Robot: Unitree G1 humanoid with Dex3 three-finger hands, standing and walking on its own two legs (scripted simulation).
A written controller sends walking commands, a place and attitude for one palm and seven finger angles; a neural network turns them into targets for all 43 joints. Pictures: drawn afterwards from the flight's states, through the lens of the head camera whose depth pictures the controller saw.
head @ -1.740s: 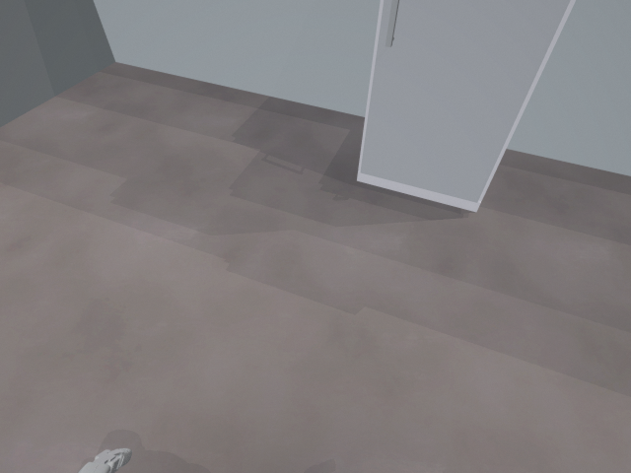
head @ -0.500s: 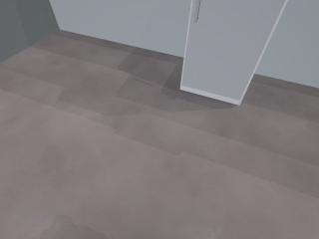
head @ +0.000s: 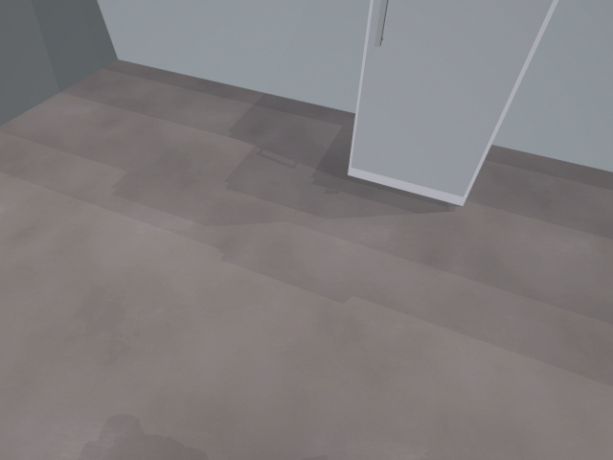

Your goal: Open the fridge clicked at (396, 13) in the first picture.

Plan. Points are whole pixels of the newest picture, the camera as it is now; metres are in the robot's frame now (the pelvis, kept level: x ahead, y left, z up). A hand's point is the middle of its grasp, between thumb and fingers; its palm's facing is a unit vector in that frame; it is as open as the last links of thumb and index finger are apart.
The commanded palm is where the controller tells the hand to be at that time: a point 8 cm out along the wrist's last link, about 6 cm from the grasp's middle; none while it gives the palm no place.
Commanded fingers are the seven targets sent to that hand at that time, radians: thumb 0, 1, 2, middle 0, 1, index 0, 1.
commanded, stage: walk to a spot facing it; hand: left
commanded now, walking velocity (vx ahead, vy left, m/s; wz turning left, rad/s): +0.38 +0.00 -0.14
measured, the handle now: out of the picture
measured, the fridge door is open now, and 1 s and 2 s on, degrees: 0 0 0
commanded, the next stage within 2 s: turn to face it in 1.58 s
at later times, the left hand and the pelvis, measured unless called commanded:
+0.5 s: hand out of the picture +0.13 +0.20 -0.19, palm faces -0.09 -0.99 -0.13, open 7.4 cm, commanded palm none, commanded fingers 0.00 0.90 0.90 -0.20 -0.30 -0.20 -0.30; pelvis +0.11 +0.02 -0.01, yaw -4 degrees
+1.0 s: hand (239, 346) +0.34 +0.15 -0.18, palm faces -0.03 -0.98 -0.18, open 7.3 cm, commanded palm none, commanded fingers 0.00 0.90 0.90 -0.20 -0.30 -0.20 -0.30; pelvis +0.31 -0.04 -0.01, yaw -4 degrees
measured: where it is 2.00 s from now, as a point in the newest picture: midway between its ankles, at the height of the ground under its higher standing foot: (333, 319)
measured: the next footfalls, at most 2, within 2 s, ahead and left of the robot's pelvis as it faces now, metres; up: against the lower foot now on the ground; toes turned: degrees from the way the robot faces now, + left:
right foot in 0.68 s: +0.33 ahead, -0.14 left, +0.00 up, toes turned -14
left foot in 1.14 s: +0.50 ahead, +0.09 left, +0.00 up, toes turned +7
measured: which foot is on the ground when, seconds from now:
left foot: down 0.00-0.68, up 0.70-1.00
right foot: down 0.00-0.30, up 0.32-0.66, down 0.68-1.00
